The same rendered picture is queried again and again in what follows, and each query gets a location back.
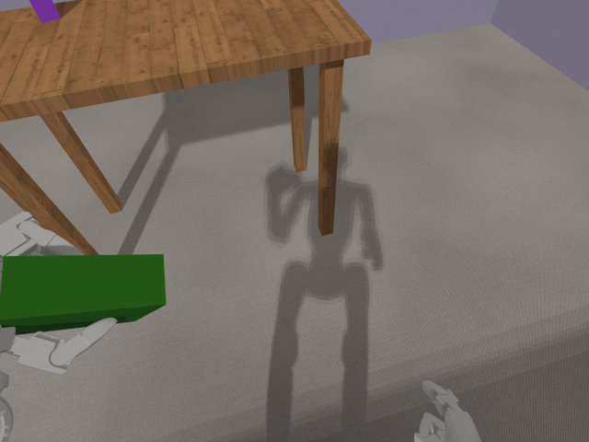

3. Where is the robot right hand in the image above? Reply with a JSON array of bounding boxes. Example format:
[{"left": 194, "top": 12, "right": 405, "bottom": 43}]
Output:
[{"left": 414, "top": 380, "right": 481, "bottom": 442}]

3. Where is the table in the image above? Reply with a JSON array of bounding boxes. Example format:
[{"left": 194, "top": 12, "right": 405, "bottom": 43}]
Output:
[{"left": 0, "top": 0, "right": 372, "bottom": 255}]

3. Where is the sponge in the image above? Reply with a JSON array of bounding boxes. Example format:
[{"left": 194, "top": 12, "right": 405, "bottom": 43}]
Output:
[{"left": 0, "top": 254, "right": 167, "bottom": 335}]

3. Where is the robot left hand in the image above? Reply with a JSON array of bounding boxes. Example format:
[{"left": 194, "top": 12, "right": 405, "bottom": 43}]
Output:
[{"left": 0, "top": 212, "right": 117, "bottom": 374}]

